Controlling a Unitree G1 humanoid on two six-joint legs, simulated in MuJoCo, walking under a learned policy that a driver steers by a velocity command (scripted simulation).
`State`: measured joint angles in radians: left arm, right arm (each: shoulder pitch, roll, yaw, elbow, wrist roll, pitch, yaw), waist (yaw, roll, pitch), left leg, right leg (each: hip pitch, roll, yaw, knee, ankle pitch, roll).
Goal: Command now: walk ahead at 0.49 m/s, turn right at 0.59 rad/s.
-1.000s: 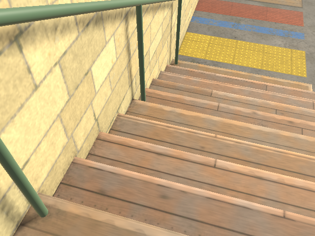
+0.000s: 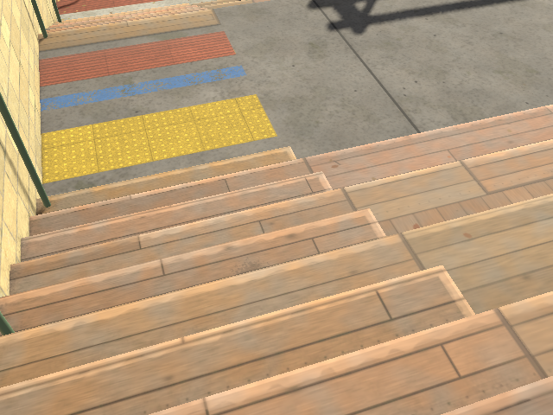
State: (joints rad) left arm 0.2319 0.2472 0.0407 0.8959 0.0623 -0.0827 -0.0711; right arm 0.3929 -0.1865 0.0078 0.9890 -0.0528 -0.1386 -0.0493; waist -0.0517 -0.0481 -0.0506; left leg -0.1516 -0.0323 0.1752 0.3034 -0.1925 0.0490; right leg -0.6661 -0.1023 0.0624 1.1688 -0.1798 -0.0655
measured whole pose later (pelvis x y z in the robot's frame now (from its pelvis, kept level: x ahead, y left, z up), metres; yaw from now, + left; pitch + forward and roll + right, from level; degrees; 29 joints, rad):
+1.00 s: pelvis +0.50 -0.05 -0.24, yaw +16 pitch +1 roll -6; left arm 0.61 0.09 -0.03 1.14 0.11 -0.09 0.06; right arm 0.13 -0.17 0.00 0.90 -0.10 -0.04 0.08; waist 0.13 0.08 -0.01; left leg -0.40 0.15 0.01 0.40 0.17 0.09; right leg 0.01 -0.12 -0.40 0.87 -0.81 0.12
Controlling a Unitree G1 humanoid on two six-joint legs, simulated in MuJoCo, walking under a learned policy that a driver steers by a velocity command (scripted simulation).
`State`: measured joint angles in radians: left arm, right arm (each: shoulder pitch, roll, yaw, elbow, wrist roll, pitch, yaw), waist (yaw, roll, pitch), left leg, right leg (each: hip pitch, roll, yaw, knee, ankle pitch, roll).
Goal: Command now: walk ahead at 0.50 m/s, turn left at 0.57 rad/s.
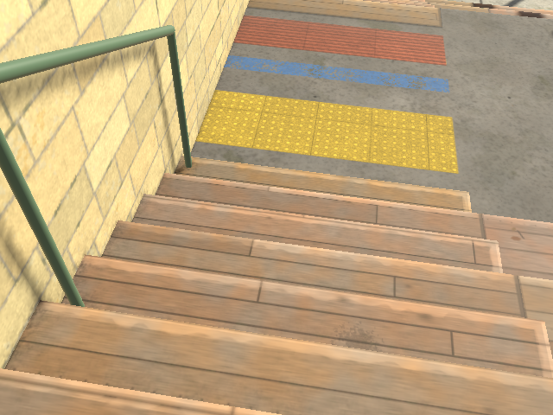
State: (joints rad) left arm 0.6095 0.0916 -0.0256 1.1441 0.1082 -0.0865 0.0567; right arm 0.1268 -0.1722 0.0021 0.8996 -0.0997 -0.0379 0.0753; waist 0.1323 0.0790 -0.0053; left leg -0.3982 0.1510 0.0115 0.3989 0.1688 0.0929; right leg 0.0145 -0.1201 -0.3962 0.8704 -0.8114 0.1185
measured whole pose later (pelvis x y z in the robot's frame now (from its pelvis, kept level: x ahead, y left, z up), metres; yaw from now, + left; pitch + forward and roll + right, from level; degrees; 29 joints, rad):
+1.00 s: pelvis +0.54 +0.11 -0.26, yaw +14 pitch +3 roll -3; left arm 0.76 0.07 -0.04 1.14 0.09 -0.10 -0.02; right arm -0.04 -0.16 0.06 0.80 -0.09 -0.05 0.10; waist 0.22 0.03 -0.05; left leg -0.64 0.12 -0.02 0.53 0.35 0.03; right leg -0.12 0.05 0.02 0.85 -0.79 -0.03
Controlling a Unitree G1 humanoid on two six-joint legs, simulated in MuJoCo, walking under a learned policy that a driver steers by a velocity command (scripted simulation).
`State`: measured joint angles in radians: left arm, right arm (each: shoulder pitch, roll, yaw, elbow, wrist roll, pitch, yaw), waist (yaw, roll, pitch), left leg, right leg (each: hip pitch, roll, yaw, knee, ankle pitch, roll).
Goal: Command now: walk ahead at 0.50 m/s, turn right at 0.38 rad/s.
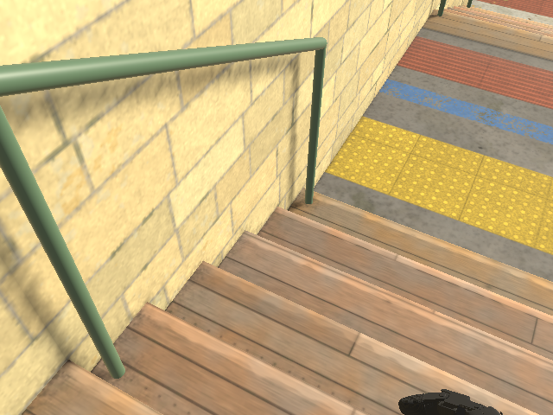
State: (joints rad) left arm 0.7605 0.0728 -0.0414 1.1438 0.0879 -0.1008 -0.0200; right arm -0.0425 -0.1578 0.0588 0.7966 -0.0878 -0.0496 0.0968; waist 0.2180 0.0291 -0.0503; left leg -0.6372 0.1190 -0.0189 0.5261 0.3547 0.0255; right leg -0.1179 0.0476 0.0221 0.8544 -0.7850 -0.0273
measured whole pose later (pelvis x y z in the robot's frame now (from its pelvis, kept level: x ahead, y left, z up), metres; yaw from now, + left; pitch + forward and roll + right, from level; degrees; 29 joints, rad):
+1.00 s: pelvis +0.50 -0.14 -0.23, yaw -35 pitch +1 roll -3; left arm 0.50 0.17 0.03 1.08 0.06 -0.11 -0.07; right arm 0.13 -0.23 -0.02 0.88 -0.10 -0.11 0.01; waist 0.07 0.05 -0.01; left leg -0.70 0.13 -0.06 1.10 -0.15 0.05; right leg -0.29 0.09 0.00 0.66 -0.39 -0.09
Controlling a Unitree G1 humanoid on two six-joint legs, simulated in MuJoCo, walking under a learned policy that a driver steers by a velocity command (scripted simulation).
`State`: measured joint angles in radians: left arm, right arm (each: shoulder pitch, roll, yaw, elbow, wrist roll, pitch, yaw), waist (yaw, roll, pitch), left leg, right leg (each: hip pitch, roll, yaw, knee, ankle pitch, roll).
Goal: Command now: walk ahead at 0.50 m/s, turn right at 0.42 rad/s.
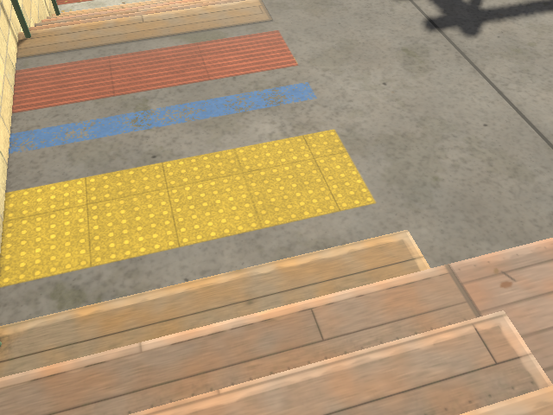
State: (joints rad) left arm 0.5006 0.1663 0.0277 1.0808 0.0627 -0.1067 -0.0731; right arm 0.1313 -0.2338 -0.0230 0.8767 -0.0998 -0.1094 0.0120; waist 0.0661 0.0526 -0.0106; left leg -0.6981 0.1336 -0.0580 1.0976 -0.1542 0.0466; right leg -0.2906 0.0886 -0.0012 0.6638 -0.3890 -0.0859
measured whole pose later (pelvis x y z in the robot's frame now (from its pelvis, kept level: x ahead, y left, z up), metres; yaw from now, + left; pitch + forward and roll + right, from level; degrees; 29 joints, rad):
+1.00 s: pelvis +0.57 +0.13 -0.28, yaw +27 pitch +2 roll -4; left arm 0.48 0.19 0.00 1.03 0.11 -0.12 -0.01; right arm 0.22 -0.24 -0.02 0.91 -0.10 -0.09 0.12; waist 0.05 0.06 -0.05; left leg -0.86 0.11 -0.05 1.13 0.09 0.08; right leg -0.22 0.04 -0.23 0.59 -0.40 -0.06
